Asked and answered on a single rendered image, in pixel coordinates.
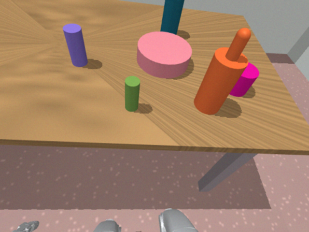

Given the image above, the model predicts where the left robot hand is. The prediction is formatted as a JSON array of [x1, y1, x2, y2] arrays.
[[12, 221, 39, 232]]

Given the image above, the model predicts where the table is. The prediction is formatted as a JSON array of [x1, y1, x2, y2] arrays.
[[0, 0, 309, 192]]

